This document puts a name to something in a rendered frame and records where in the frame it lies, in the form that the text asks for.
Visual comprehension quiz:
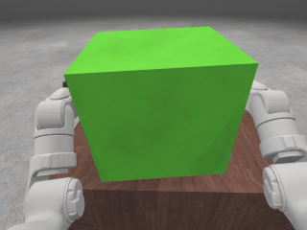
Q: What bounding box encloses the robot left forearm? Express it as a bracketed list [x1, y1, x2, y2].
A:
[23, 87, 78, 221]

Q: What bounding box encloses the pedestal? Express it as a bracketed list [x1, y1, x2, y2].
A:
[48, 110, 295, 230]

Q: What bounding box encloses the robot right forearm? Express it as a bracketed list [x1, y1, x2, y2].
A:
[245, 80, 307, 164]

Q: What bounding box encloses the carton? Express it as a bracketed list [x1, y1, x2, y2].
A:
[63, 26, 259, 182]

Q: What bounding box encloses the robot left upper arm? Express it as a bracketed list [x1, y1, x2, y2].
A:
[7, 177, 85, 230]

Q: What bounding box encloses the robot right upper arm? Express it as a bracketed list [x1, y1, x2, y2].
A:
[262, 161, 307, 230]

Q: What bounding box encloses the left robot hand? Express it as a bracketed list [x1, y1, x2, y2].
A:
[62, 81, 68, 88]

